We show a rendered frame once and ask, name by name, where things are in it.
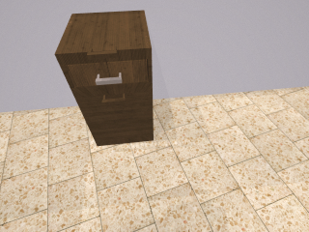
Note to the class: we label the handle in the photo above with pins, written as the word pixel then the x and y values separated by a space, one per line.
pixel 113 101
pixel 102 54
pixel 109 80

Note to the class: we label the drawer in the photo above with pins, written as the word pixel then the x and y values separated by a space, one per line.
pixel 86 74

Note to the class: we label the cabinet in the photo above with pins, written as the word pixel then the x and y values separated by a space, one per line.
pixel 128 33

